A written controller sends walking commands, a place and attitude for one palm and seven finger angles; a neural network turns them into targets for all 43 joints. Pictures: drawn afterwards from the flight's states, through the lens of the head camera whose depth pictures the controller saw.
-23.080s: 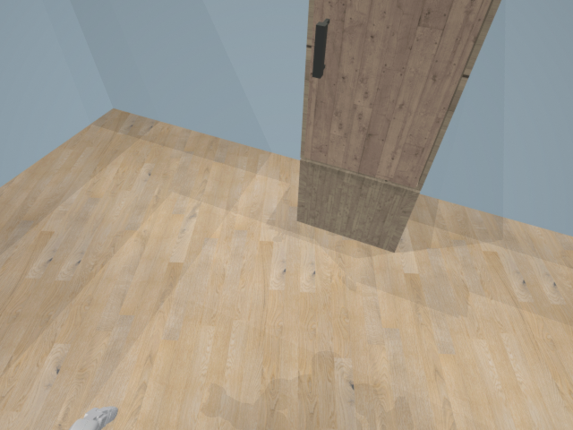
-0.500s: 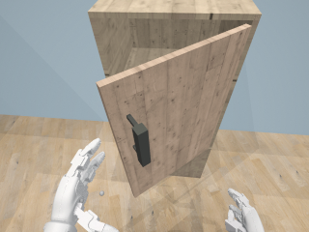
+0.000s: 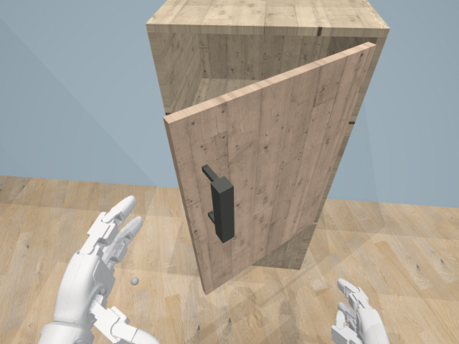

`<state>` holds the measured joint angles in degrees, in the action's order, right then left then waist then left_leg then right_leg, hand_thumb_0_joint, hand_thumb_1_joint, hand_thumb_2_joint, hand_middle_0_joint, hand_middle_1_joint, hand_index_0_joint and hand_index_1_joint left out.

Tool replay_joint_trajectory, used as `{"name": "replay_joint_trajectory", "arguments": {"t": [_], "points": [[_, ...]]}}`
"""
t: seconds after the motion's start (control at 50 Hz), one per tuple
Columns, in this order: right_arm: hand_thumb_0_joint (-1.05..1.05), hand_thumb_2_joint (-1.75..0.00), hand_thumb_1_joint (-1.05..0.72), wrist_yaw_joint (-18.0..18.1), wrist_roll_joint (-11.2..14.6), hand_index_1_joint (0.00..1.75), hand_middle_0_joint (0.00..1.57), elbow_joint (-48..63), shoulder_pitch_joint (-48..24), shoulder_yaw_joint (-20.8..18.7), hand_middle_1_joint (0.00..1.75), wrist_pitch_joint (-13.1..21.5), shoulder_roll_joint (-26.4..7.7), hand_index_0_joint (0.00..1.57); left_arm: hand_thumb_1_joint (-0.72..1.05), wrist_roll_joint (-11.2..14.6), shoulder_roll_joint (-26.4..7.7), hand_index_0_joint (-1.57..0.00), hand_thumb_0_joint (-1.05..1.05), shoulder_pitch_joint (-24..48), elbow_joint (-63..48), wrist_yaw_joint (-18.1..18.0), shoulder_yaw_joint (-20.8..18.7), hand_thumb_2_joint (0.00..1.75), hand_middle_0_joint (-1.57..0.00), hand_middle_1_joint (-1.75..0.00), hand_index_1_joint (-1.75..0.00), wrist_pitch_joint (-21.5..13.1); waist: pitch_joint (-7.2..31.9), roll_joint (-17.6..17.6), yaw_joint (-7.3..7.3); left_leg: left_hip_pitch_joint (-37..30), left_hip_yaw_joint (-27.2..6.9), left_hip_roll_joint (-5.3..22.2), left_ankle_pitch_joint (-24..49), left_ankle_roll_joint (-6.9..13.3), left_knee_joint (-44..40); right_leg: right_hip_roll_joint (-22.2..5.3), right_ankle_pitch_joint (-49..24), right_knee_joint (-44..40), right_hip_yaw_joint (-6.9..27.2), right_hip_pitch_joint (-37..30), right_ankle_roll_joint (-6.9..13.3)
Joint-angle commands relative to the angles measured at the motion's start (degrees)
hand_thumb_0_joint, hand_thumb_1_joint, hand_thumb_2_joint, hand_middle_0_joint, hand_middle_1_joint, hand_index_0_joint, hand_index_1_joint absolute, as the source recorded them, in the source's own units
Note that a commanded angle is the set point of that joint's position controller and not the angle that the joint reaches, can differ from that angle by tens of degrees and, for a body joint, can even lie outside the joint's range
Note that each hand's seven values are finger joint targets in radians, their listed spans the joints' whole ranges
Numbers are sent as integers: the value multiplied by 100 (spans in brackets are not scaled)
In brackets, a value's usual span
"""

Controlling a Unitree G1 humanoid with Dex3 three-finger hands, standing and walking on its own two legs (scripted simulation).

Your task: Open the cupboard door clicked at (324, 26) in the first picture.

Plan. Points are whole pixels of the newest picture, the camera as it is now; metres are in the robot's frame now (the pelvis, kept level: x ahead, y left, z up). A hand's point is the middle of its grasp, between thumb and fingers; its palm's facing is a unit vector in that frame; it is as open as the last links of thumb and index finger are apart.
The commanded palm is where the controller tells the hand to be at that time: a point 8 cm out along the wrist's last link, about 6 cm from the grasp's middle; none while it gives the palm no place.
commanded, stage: draw the hand back to the body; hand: left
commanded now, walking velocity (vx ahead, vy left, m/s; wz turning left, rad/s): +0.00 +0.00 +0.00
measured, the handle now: (216, 203) +0.33 +0.05 +0.10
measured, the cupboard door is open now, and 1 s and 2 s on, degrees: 40 40 40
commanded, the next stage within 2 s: step back with the hand held close in 1.32 s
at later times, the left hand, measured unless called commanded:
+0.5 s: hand (68, 265) +0.18 +0.22 +0.15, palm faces +0.26 -0.92 -0.30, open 14.3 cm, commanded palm +0.14 +0.27 +0.17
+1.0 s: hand (19, 218) +0.22 +0.28 +0.20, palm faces +0.45 -0.80 -0.40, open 8.4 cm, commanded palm +0.17 +0.31 +0.21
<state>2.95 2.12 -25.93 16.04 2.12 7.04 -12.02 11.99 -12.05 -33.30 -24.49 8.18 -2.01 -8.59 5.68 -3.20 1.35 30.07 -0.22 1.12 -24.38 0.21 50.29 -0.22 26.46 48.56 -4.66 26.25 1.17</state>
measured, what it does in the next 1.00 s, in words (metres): stands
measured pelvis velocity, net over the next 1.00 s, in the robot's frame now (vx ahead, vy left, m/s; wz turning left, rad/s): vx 0.02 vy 0.02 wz -0.03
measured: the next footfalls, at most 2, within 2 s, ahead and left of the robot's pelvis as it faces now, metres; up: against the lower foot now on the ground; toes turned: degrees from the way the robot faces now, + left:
none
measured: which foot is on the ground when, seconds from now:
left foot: down 0.00-1.00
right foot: down 0.00-1.00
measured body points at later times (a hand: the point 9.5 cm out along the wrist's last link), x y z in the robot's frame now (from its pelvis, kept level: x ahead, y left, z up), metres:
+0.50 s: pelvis +0.00 +0.02 +0.03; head -0.01 +0.01 +0.48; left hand +0.17 +0.27 +0.16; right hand +0.19 -0.19 -0.04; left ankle +0.02 +0.12 -0.70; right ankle -0.01 -0.11 -0.70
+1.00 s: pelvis +0.02 +0.02 +0.04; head +0.01 +0.00 +0.49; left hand +0.19 +0.32 +0.22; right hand +0.22 -0.20 -0.03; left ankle +0.02 +0.12 -0.70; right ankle -0.01 -0.11 -0.70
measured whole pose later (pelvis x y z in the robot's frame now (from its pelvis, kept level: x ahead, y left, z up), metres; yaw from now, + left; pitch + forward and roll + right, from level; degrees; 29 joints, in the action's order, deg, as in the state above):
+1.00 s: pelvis +0.02 +0.02 +0.04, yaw -1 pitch -4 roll -1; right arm 4.5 -0.3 -35.7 10.5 1.5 5.2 -12.7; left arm 3.5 -20.0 -26.8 -24.1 -7.1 -19.4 -2.8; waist -1.1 -2.6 4.6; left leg 6.5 2.2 -0.2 -15.0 1.4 25.1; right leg -0.7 15.6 22.4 -2.3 3.1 -0.4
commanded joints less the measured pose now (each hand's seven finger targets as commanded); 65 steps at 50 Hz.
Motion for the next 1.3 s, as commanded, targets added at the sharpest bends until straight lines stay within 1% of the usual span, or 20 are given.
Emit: {"name": "replay_joint_trajectory", "arguments": {"t": [0.0,0.12,0.22,0.24,0.26,0.28,0.36,0.46,0.54,0.68,0.74,0.8,0.86,0.92,0.94,1.02,1.14,1.18,1.22,1.28], "points": [[0,-90,-90,93,66,30,20,1005,-747,-193,30,454,-666,20,-50,222,-488,-15,0,312,-1300,128,-411,30,-15,-30,-30,-131,143,276,-32,-487,-145,-151,860,135,-882,103,-1108,-1151,206,-66,-65],[0,-90,-90,167,75,30,20,894,-773,-175,30,586,-691,20,-50,388,-793,-15,0,464,-1368,297,-894,30,-15,-30,-30,32,165,327,50,-692,-194,-143,895,132,-1049,114,-1070,-1316,177,-227,-57],[0,-90,-90,186,104,30,20,780,-831,-125,30,718,-720,20,-32,500,-874,-16,0,720,-1441,396,-1055,37,-16,-30,-30,185,109,-16,67,-917,-272,-131,891,108,-1276,134,-1085,-1397,62,-339,-31],[0,-90,-90,337,22,30,20,819,-904,-134,30,629,-632,20,-29,-350,-1634,-16,0,896,-1934,-463,-1213,39,-16,-30,-30,142,-87,37,288,-928,-150,-74,744,83,-1509,32,-918,-1853,426,-479,30],[0,-90,-90,378,-46,30,20,775,-839,-91,30,598,-547,20,-26,-455,-1123,-16,0,552,-1765,-823,-985,40,-16,-30,-30,224,-291,-47,168,-1060,-126,-102,686,65,-1572,-6,-769,-2020,385,-426,36],[0,-90,-90,372,-57,30,20,740,-818,-71,30,569,-529,20,-22,-512,-877,-16,0,335,-1552,-967,-806,42,-16,-30,-30,312,-471,181,138,-1059,-162,-93,651,63,-1619,-7,-702,-2054,320,-382,21],[0,-90,-90,376,-108,30,20,555,-942,-87,30,451,-581,20,-8,-781,-1094,-16,0,458,-1503,-1345,-978,48,-16,-30,-30,328,-403,42,149,-1440,-125,-41,741,83,-1953,-17,-760,-2279,295,-763,6],[0,-90,-90,358,-172,30,20,379,-1019,-76,30,488,-620,20,9,-938,-1233,-17,0,716,-1693,-1557,-1105,55,-17,-30,-30,199,-214,-260,168,-1865,-225,4,1043,62,-2428,-5,-1124,-2363,228,-1277,34],[0,-90,-90,330,-200,30,20,236,-1106,-101,30,480,-647,20,23,-942,-1326,-18,0,626,-1563,-1623,-1329,62,-18,-30,-30,196,-180,85,210,-2057,-209,45,1544,64,-2633,19,-1548,-2481,209,-1630,26],[0,-90,-90,240,-216,30,20,56,-1156,-172,30,353,-677,20,48,-942,-1426,-19,0,725,-1399,-1618,-1709,72,-19,-30,-30,172,-221,-50,249,-2316,-151,82,2245,13,-2841,37,-2053,-2634,227,-1965,31],[0,-90,-90,220,-221,30,20,37,-1179,-203,30,279,-687,20,58,-920,-1531,-19,0,746,-1328,-1608,-1907,76,-19,-30,-30,179,-192,116,272,-2396,-127,98,2528,10,-2864,52,-2271,-2679,223,-2074,20],[0,-90,-90,219,-226,30,20,-20,-1221,-225,30,235,-697,20,69,-919,-1710,-19,0,877,-1289,-1624,-2152,81,-19,-30,-30,182,-179,-194,301,-2472,-50,69,2717,12,-2846,33,-2487,-2749,259,-2168,28],[0,-90,-90,203,-229,30,20,-36,-1198,-246,30,171,-680,20,80,-868,-1745,-20,0,979,-1262,-1623,-2303,86,-20,-30,-30,177,-127,-53,288,-2555,-34,68,2879,17,-2843,32,-2649,-2778,260,-2214,16],[0,-90,-90,216,-221,30,20,-63,-1231,-272,30,127,-684,20,90,-840,-1866,-20,0,1135,-1249,-1628,-2464,90,-20,-30,-30,180,-75,-183,288,-2644,28,61,2983,35,-2820,7,-2812,-2814,289,-2246,2],[0,-90,-90,191,-222,30,20,-80,-1221,-258,30,114,-683,20,90,-848,-1698,-20,0,1095,-1150,-1608,-2321,90,-20,-30,-30,194,-208,-163,262,-2626,5,63,3038,25,-2841,26,-2777,-2831,265,-2192,-3],[0,-90,-90,149,-216,30,20,-65,-1240,-304,30,83,-732,20,90,-849,-1564,-20,0,1039,-1085,-1569,-2128,90,-20,-30,-30,223,-150,-39,245,-2708,14,75,3107,56,-2851,22,-2834,-2855,273,-2187,-32],[0,-90,-90,160,-219,30,20,-57,-1282,-324,30,69,-695,20,90,-853,-1844,-20,0,1019,-1288,-1596,-2379,90,-20,-30,-30,144,31,-6,299,-2736,65,23,2992,80,-2825,14,-2941,-2868,308,-2301,-23],[0,-90,-90,175,-214,30,20,-79,-1300,-315,30,62,-664,20,90,-832,-1830,-20,0,966,-1168,-1591,-2400,90,-20,-30,-30,156,-84,94,301,-2716,105,12,2899,93,-2811,21,-2953,-2919,317,-2237,-35],[0,-90,-90,184,-205,30,20,-78,-1317,-312,30,69,-665,20,90,-841,-1840,-20,0,1087,-1253,-1589,-2376,90,-20,-30,-30,139,-121,-100,278,-2721,116,2,2807,87,-2826,4,-2911,-2947,341,-2229,-30],[0,-90,-90,182,-196,30,20,-106,-1337,-311,30,82,-656,20,90,-831,-1781,-20,0,1111,-1083,-1584,-2344,90,-20,-30,-30,125,-321,-58,260,-2685,118,5,2477,91,-2884,21,-2573,-3039,332,-2078,-41]]}}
